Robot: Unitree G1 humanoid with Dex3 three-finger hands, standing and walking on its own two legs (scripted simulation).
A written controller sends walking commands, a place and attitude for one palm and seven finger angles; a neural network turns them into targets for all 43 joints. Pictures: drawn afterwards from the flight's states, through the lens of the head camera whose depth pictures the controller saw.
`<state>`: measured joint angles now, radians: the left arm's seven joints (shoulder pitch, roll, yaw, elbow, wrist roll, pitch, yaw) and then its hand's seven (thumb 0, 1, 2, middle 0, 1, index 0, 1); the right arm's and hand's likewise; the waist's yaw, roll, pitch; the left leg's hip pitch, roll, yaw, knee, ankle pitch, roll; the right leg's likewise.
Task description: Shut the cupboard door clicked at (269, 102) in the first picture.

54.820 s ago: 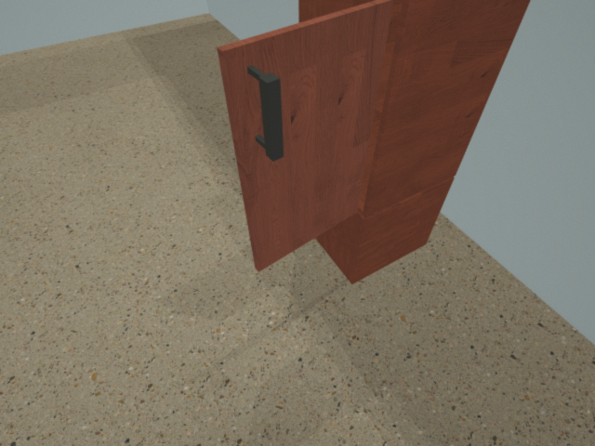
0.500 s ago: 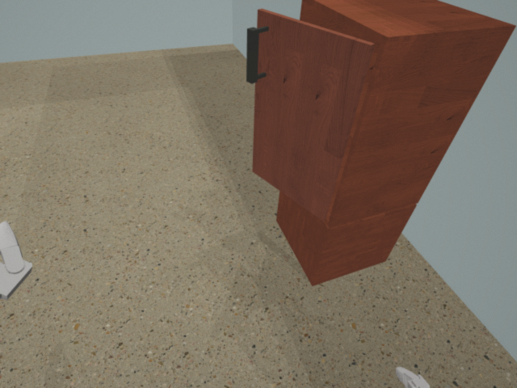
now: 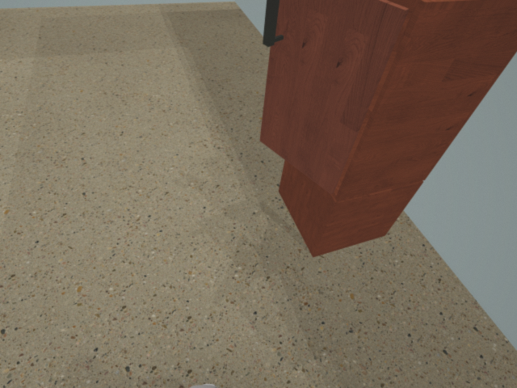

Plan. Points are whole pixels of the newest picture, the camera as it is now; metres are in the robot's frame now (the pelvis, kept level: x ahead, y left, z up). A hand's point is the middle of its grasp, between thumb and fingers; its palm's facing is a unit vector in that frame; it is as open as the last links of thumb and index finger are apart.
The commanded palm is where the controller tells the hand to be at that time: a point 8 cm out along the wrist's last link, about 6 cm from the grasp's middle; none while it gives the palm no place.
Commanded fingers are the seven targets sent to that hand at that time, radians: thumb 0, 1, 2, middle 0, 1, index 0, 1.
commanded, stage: let the arm hang, fingers relaxed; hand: left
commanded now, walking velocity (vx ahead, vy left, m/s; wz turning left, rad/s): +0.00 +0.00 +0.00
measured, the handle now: (277, 14) +0.99 +0.00 +0.15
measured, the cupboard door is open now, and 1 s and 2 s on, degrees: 23 23 23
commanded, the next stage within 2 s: look to check the result in 0.72 s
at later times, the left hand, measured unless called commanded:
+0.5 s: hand out of the picture +0.00 +0.17 -0.16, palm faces +0.00 -0.98 -0.19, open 7.4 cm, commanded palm none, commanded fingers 0.00 0.90 0.90 -0.20 -0.30 -0.20 -0.30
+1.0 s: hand out of the picture +0.01 +0.14 -0.16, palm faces +0.00 -0.98 -0.18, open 7.4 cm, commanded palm none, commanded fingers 0.00 0.90 0.90 -0.20 -0.30 -0.20 -0.30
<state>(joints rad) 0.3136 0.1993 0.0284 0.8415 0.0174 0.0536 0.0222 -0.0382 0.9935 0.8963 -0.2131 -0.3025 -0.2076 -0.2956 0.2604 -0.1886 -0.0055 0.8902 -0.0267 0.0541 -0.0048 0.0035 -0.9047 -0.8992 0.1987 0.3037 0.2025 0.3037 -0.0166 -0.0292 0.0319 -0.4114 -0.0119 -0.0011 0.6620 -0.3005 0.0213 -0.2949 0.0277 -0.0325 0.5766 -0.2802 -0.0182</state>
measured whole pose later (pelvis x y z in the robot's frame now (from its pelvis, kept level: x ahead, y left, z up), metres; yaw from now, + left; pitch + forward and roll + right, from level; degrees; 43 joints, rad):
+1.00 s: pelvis +0.03 -0.02 +0.02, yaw -2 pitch -1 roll +0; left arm 0.33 0.12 0.00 1.16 0.00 -0.01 0.05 0.00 0.90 0.90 -0.20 -0.30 -0.20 -0.29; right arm 0.32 -0.13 0.00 1.14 -0.01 0.00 -0.04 0.00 -0.91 -0.90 0.20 0.30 0.20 0.30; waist -0.02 0.01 0.02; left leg -0.22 -0.01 0.04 0.40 -0.17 0.03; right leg -0.12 0.03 0.02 0.40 -0.26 -0.03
